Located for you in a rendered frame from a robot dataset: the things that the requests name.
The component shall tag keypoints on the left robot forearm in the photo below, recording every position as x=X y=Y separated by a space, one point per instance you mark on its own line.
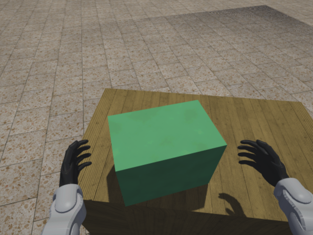
x=67 y=211

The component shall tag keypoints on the pedestal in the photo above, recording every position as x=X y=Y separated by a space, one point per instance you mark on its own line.
x=236 y=201

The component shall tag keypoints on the carton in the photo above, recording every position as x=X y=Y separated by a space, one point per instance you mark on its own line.
x=164 y=150

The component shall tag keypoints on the right robot forearm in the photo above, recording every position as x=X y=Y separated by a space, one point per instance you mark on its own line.
x=297 y=204

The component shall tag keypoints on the robot left hand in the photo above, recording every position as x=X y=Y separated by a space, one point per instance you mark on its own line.
x=70 y=168

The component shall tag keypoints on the robot right hand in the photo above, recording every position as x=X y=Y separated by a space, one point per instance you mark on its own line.
x=267 y=162

